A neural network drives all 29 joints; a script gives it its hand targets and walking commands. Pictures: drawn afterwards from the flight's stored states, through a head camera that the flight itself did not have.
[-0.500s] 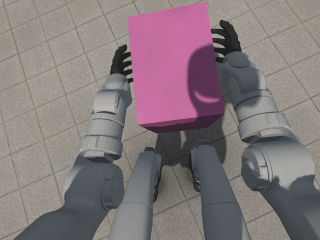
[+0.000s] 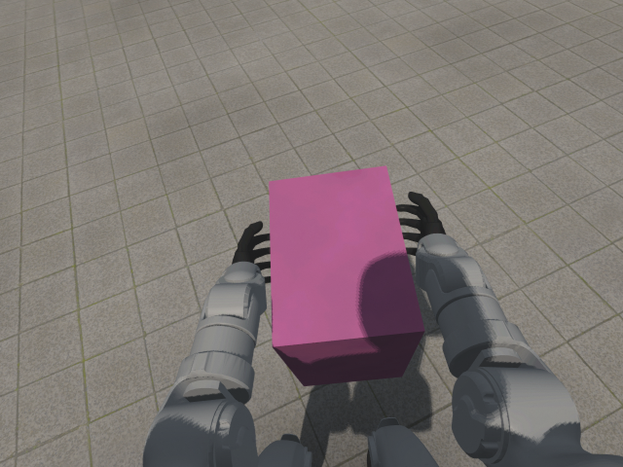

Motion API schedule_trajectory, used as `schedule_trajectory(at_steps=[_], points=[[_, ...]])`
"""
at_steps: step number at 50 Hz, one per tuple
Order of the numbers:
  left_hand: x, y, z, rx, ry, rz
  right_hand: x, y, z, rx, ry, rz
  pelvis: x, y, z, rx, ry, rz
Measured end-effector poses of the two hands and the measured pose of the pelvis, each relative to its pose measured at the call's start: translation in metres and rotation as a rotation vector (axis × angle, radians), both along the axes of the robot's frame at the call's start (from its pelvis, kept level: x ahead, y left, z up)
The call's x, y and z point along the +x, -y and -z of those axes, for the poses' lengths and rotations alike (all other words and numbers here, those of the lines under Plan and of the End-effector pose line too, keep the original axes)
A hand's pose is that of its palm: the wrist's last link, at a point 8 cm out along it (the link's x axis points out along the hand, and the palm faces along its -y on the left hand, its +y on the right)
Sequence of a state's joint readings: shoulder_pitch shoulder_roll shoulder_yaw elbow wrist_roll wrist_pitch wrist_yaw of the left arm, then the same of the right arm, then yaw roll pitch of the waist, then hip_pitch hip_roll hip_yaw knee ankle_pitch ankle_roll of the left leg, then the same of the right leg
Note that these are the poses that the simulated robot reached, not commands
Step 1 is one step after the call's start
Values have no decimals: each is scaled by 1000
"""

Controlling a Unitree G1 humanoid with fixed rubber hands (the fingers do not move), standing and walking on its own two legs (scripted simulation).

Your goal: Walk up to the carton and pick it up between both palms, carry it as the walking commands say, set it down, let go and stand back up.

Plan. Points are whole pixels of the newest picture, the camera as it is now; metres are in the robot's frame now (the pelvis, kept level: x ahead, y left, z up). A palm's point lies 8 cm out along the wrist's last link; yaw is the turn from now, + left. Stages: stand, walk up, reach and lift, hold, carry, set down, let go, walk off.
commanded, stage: reach and lift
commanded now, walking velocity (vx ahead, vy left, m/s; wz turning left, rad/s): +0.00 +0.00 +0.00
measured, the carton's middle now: (341, 287) +0.38 -0.01 -0.06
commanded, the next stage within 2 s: hold in 1.84 s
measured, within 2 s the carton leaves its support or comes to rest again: neither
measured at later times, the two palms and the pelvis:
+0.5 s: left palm (228, 264) +0.35 +0.12 +0.08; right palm (440, 233) +0.37 -0.13 +0.09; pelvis +0.04 +0.00 +0.05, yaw +0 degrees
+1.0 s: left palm (220, 269) +0.33 +0.13 +0.10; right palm (444, 238) +0.35 -0.13 +0.11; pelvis +0.03 +0.00 +0.05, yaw +0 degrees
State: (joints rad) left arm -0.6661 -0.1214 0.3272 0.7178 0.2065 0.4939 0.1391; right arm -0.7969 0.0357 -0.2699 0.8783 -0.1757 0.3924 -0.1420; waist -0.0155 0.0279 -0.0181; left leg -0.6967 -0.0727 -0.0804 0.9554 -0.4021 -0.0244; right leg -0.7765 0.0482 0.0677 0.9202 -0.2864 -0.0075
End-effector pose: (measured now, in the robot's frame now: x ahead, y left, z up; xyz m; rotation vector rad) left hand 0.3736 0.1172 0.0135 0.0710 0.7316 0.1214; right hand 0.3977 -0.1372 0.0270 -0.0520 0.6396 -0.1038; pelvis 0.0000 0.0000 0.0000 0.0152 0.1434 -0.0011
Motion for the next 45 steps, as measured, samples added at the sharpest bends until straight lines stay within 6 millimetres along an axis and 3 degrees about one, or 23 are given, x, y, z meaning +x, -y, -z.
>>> schedule_trajectory(at_steps=[5, 15, 26, 36, 45], points=[[-1, 3, -19, -8, -8, -6, -2, 3, -17, 16, -10, 14, 20, -1, -18, -3, 36, 4], [-13, -2, -30, -53, -30, -59, -15, -1, -25, 52, -34, 36, 40, 1, -39, -7, 86, 5], [-27, -6, -67, -71, 27, -72, -28, -6, -64, 67, 19, 39, 35, 1, -46, -10, 185, 6], [-43, -7, -79, -69, 21, -73, -42, -8, -78, 64, 10, 35, 28, 1, -45, -10, 248, 7], [-45, -7, -83, -60, 7, -67, -46, -7, -79, 62, -5, 35, 27, 1, -45, -10, 260, 7]])
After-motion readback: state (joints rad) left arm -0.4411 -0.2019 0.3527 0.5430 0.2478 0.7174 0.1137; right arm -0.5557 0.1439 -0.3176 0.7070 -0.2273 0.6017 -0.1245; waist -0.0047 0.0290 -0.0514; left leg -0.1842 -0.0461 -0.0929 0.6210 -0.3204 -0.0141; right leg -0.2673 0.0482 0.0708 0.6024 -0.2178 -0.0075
